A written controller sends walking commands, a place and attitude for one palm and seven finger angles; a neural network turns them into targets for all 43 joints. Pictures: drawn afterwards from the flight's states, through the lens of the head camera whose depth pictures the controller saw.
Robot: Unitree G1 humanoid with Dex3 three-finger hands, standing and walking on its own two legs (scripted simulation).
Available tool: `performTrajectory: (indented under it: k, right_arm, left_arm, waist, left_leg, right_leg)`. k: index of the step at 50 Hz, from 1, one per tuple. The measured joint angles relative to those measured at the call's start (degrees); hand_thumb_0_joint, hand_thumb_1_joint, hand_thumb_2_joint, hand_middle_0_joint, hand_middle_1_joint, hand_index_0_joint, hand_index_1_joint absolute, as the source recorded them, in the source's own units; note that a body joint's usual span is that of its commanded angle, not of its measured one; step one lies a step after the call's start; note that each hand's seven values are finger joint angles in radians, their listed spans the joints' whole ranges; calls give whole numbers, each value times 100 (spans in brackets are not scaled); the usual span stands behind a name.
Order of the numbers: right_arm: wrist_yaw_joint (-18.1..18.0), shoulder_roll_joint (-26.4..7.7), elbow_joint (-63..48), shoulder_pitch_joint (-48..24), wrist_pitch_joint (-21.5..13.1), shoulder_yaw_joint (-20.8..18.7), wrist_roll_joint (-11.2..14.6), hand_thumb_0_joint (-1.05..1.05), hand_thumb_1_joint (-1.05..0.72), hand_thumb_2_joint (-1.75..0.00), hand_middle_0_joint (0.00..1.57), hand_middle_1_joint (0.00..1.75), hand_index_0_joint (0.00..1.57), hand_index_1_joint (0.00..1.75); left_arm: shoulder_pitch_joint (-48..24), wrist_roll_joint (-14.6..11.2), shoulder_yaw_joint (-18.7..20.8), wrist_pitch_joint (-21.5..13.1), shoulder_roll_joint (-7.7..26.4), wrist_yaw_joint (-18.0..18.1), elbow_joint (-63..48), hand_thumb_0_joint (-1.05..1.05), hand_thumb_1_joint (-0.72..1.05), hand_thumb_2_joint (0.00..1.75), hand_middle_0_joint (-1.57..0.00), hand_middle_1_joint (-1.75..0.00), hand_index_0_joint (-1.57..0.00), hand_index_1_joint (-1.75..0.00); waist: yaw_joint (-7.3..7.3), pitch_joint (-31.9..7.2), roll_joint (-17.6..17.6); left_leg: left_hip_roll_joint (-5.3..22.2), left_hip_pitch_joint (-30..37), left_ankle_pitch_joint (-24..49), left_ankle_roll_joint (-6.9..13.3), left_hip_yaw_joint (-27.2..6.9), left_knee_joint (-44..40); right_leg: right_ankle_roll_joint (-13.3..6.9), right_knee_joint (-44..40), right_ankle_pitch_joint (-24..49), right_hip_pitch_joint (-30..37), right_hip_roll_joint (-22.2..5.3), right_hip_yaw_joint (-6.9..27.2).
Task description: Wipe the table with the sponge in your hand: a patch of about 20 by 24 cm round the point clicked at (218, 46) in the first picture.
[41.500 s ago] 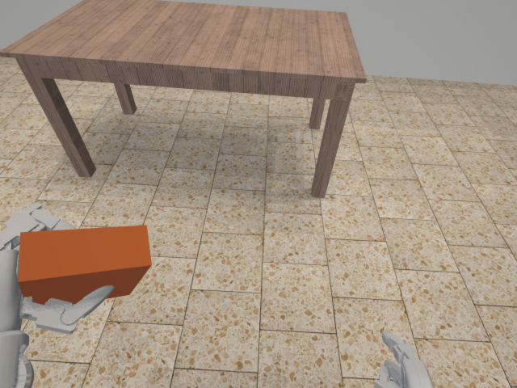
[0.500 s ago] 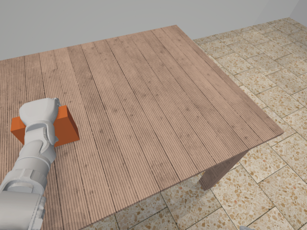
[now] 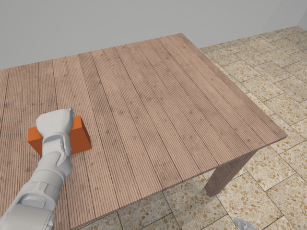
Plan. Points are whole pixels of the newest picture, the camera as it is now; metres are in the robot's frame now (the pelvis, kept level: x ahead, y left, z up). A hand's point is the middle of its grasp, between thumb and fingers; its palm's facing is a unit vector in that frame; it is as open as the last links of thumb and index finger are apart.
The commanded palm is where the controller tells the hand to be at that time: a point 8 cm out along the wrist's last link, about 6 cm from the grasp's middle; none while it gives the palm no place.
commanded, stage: wipe back along the first lane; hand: left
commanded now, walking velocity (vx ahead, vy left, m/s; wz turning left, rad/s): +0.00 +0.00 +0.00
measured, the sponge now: (65, 142) +0.36 +0.30 -0.02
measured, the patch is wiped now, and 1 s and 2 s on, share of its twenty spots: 1.00 1.00 1.00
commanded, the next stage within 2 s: lift the sponge slowly off the table in 1.00 s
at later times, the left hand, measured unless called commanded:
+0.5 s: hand (65, 150) +0.31 +0.27 +0.02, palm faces -0.04 -0.04 -1.00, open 9.3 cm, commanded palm +0.27 +0.25 +0.05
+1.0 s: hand (67, 166) +0.27 +0.25 +0.02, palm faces -0.01 -0.06 -1.00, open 9.3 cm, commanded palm +0.22 +0.23 +0.05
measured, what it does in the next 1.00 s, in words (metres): stands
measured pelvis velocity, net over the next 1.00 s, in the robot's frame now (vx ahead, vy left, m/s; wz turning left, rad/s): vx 0.00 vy -0.01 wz -0.02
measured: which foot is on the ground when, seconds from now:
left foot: down 0.00-1.00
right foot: down 0.00-1.00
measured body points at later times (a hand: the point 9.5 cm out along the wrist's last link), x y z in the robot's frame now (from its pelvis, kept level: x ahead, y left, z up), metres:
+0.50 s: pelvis +0.01 -0.01 +0.00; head +0.02 -0.03 +0.45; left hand +0.31 +0.27 +0.07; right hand +0.20 -0.25 -0.10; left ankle -0.01 +0.09 -0.73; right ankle -0.02 -0.12 -0.73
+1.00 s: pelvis +0.00 -0.01 +0.01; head +0.00 -0.04 +0.45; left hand +0.26 +0.25 +0.07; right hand +0.21 -0.24 -0.09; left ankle -0.01 +0.09 -0.73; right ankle -0.02 -0.12 -0.73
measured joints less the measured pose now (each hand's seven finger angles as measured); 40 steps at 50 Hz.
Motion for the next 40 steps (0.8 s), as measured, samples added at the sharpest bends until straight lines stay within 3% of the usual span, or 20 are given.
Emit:
performTrajectory:
  k: [12, 22, 40]
  right_arm:
    - [-5, -90, -132, -219, -25, -3, 36, 1, -90, -90, 20, 30, 20, 30]
    - [-65, -72, -253, -427, -115, 52, 42, 1, -90, -90, 20, 30, 20, 30]
    - [-34, -60, -253, -469, -175, 47, 40, 1, -90, -90, 20, 30, 20, 30]
  left_arm:
    - [1051, -55, -153, 295, -162, 31, -1152, -1, -43, 109, -77, -141, -78, -144]
    - [1395, -70, -215, 412, -213, -134, -1572, 0, -43, 109, -77, -141, -78, -144]
    - [2311, -64, -368, 610, -342, -66, -2551, 2, -42, 108, -76, -142, -78, -144]
  waist:
    - [93, -4, 49]
    - [183, 75, 55]
    - [264, 106, 130]
  left_leg:
    - [32, 377, -33, -49, 17, -119]
    - [35, 589, 21, -92, 6, -254]
    - [48, 804, 29, -107, 79, -342]
  right_leg:
    - [-37, -60, -50, 336, 33, 26]
    - [-79, -114, -44, 513, 38, 18]
    - [-91, -112, -54, 660, 48, 96]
